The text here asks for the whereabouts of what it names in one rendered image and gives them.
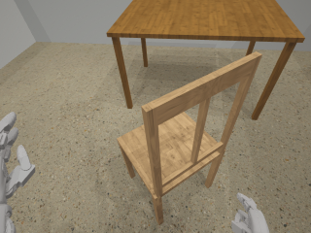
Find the table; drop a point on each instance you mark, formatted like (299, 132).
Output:
(216, 20)

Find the chair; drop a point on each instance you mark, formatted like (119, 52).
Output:
(170, 147)

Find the robot left hand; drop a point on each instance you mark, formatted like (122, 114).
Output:
(24, 171)

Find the robot left forearm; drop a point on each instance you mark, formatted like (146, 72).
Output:
(6, 224)

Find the robot right hand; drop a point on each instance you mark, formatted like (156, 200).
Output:
(253, 222)

